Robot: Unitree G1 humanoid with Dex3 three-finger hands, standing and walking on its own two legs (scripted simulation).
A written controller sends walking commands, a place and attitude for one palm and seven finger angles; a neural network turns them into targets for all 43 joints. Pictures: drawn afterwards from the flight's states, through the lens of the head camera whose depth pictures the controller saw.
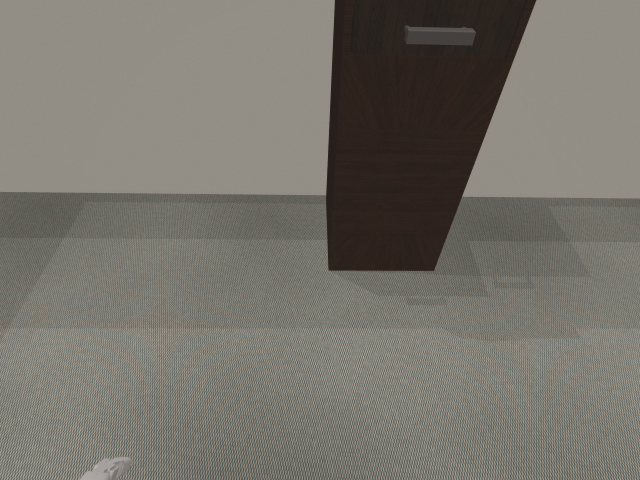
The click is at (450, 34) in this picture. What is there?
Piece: drawer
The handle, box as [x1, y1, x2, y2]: [404, 25, 475, 44]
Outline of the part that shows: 404,26 404,39 406,43 472,44 475,34 472,28 465,27 441,28 409,27 406,25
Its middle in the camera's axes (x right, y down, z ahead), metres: +0.27 -0.48 +0.91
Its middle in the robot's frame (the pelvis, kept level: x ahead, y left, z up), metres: +1.03 -0.22 +0.16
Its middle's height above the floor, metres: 0.93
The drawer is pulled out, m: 0.00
